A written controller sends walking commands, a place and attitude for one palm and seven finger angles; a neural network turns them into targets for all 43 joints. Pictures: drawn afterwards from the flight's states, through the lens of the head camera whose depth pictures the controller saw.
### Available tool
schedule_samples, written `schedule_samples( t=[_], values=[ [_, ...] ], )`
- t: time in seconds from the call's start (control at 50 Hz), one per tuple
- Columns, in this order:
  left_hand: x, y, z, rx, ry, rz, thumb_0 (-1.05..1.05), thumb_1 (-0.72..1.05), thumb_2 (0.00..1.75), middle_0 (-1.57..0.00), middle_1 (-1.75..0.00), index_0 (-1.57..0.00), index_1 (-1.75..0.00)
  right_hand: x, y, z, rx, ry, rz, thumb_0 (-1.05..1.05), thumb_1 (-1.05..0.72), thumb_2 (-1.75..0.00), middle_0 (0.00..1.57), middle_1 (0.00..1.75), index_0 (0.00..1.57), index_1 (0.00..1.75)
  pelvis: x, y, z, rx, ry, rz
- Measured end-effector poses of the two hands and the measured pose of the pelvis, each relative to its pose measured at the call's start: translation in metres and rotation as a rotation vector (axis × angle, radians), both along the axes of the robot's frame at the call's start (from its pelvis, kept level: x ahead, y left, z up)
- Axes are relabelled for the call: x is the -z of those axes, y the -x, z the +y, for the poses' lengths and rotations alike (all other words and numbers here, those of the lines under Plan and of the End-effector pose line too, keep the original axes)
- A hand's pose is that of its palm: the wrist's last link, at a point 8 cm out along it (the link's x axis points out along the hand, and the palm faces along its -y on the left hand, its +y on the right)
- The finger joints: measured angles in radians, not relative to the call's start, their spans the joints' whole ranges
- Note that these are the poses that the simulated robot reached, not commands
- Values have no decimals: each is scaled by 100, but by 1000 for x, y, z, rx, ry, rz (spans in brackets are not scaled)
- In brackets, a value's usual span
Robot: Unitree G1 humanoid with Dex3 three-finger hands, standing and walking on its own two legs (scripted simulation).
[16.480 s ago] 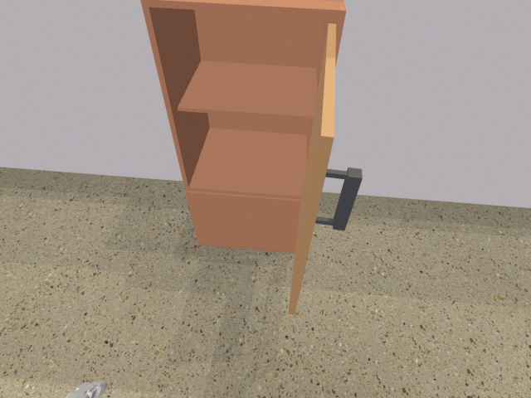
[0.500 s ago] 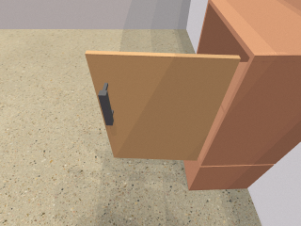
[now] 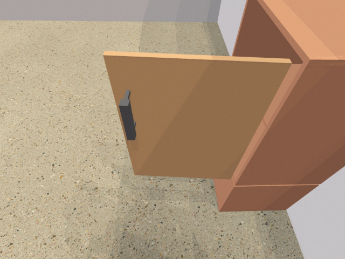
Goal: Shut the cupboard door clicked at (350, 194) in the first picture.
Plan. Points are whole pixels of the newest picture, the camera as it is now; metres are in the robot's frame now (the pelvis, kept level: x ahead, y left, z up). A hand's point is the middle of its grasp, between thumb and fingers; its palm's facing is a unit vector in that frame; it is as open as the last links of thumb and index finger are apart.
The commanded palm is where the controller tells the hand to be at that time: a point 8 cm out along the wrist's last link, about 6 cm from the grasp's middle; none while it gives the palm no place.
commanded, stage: look again from close up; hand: left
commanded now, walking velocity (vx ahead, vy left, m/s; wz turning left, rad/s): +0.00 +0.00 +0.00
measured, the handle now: (129, 115) +0.47 +0.15 +0.04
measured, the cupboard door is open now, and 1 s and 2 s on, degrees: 86 86 86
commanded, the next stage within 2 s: shuffle to correct the standing spot in 0.46 s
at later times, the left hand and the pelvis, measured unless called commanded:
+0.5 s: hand out of the picture +0.03 +0.20 -0.18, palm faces +0.00 -0.98 -0.20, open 7.3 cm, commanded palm none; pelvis +0.02 +0.02 +0.00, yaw +0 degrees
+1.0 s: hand out of the picture +0.00 +0.17 -0.18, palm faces -0.04 -0.98 -0.18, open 7.3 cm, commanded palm none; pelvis -0.02 -0.01 +0.00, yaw -2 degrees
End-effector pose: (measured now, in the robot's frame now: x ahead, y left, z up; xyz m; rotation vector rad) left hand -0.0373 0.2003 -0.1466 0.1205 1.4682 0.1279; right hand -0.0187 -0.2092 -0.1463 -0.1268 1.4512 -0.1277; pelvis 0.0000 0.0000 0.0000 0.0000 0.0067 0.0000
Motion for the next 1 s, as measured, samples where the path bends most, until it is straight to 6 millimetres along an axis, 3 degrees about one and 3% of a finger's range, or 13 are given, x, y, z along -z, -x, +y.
schedule_samples(
  t=[0.08, 0.24, 0.44, 0.78, 0.88, 1.0],
  values=[
    [3, -9, 6, 11, -1, -24, 0, 91, 90, -20, -30, -20, -30, 4, -17, -3, 0, 17, -55, 1, -92, -90, 20, 30, 20, 30, 5, -4, 7, -9, 14, -2],
    [3, -45, 29, 22, -40, -111, 1, 92, 90, -20, -30, -20, -30, 5, -46, 2, -13, 33, -141, 2, -94, -90, 20, 29, 20, 30, 7, -13, 17, -2, 0, -14],
    [3, -63, 46, 35, -46, -141, 0, 92, 90, -19, -30, -20, -30, -3, -59, 6, -33, 47, -156, 1, -92, -90, 20, 30, 20, 30, 5, -15, 23, 5, -6, -13],
    [10, -35, 46, 42, -16, -22, 0, 91, 90, -20, -30, -20, -30, -4, -42, 8, -2, 76, -110, 0, -91, -90, 20, 30, 20, 30, 5, -6, 25, 26, -14, -4],
    [6, -32, 39, 60, -19, -9, 0, 91, 90, -20, -30, -20, -30, -6, -23, -7, 31, 86, -95, 0, -90, -90, 20, 30, 20, 30, 3, 7, 14, 42, 3, -3],
    [2, -38, 17, 62, -22, -64, 0, 91, 90, -19, -30, -20, -30, -7, 0, -42, 51, 93, -71, 0, -90, -90, 20, 30, 21, 30, 3, 18, -13, 40, 22, 2]
  ],
)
